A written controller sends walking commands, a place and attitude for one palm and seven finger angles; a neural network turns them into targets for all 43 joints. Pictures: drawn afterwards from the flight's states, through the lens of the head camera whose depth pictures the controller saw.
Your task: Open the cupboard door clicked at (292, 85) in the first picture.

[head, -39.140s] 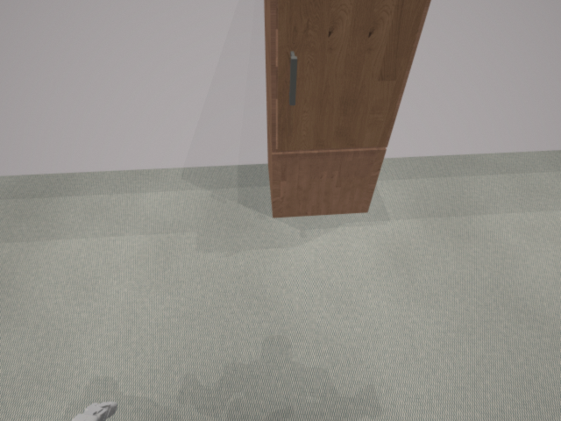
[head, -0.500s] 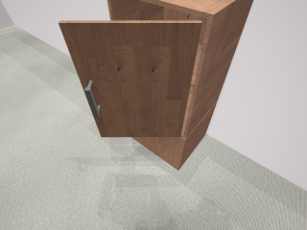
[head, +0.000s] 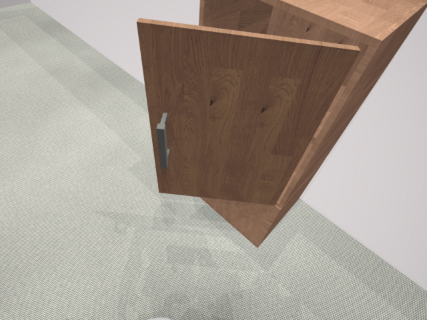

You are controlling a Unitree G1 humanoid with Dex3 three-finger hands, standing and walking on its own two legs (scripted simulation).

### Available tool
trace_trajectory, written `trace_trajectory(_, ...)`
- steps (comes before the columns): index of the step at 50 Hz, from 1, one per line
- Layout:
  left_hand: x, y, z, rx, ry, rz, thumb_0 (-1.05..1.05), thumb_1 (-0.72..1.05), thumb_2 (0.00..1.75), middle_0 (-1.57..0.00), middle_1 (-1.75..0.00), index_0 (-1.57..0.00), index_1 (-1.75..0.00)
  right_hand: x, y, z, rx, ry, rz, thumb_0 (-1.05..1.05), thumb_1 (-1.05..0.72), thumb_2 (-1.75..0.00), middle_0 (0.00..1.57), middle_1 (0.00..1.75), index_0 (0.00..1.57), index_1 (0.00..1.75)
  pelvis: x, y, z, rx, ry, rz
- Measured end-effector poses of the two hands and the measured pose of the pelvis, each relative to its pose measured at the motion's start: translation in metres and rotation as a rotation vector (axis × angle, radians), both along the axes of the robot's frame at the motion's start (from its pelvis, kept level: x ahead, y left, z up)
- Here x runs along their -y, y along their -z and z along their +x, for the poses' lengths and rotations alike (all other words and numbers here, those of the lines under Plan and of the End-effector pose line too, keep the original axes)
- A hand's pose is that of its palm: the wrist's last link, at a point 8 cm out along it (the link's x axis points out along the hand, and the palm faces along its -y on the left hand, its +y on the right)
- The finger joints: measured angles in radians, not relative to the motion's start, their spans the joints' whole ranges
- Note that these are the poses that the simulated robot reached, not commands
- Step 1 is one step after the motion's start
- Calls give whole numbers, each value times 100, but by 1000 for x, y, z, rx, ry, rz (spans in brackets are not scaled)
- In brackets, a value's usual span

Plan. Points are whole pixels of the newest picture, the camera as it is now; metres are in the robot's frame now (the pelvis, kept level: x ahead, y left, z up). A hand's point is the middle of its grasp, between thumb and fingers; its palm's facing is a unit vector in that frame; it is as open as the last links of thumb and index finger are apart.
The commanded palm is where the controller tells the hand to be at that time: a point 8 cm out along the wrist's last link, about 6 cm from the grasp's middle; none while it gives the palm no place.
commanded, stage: come to a stop and stand still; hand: left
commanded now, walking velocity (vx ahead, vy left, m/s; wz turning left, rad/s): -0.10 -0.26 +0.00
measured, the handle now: (164, 142) +0.53 +0.17 -0.03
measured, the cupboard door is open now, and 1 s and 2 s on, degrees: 39 39 39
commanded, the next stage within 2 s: look again from close up in 0.74 s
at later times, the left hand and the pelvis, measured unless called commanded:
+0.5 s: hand out of the picture -0.01 +0.14 -0.18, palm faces +0.03 -0.99 -0.17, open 7.3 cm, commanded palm none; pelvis -0.04 -0.03 +0.00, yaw +0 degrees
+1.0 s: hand out of the picture -0.09 +0.12 -0.17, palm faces +0.00 -0.99 -0.14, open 7.4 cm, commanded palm none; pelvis -0.06 -0.02 +0.01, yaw -1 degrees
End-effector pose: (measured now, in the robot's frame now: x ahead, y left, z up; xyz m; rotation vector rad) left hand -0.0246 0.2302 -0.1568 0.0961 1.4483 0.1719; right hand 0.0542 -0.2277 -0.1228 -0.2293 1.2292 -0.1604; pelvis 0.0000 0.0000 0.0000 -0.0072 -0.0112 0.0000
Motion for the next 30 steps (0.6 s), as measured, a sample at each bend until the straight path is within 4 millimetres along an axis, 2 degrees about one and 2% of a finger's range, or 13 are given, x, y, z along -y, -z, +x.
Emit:
trace_trajectory(6, -2, -11, 22, 38, 52, 5, 1, 92, 90, -19, -30, -20, -30, 0, 0, -4, 21, 37, 10, 0, -94, -89, 20, 30, 21, 30, -1, -5, -11, -17, 30, -7)
trace_trajectory(10, 5, -18, 37, 101, 84, 24, 1, 91, 90, -19, -30, -20, -30, 12, 7, -23, 17, 72, 26, 0, -93, -89, 20, 30, 21, 30, 7, -4, -23, -14, 40, -4)
trace_trajectory(13, 14, -18, 41, 162, 100, 49, 1, 91, 90, -19, -30, -20, -30, 25, 19, -43, -9, 98, 46, 0, -92, -89, 20, 30, 21, 30, 18, 4, -32, -10, 43, 15)
trace_trajectory(17, 29, -24, 33, 186, 84, 47, 1, 92, 90, -19, -30, -20, -30, 32, 19, -70, -82, 106, 65, 1, -92, -89, 20, 30, 20, 30, 25, -2, -37, 2, 14, -2)
trace_trajectory(21, 35, -21, 23, 183, 68, 33, 1, 93, 90, -20, -30, -20, -30, 30, 15, -92, -128, 113, 68, 1, -91, -89, 19, 30, 20, 30, 30, -4, -38, 2, 9, -11)
trace_trajectory(25, 38, -9, 11, 147, 55, 5, 1, 94, 90, -20, -30, -20, -30, 22, 15, -110, -160, 116, 60, 1, -91, -89, 19, 30, 20, 30, 31, -1, -40, 3, 6, -18)
trace_trajectory(30, 45, -12, -13, 86, 39, -17, 1, 95, 90, -20, -30, -20, -30, 7, 9, -123, -198, 95, 84, 1, -92, -89, 19, 30, 20, 30, 32, -9, -46, 8, 18, 0)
